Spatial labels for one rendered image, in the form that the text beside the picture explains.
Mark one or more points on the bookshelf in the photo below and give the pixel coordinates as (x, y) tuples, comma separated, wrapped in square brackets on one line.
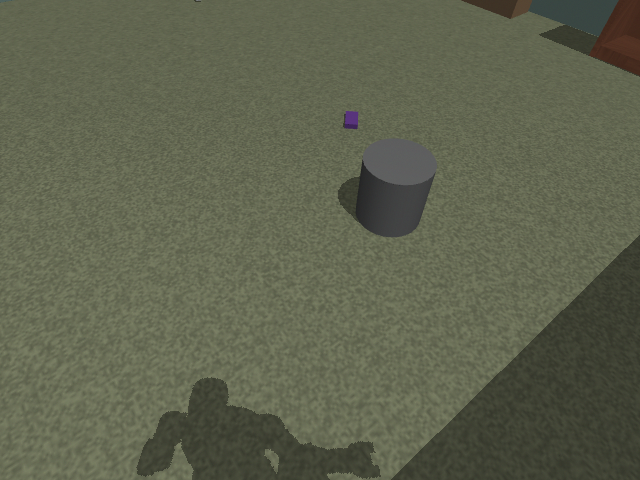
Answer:
[(619, 41)]

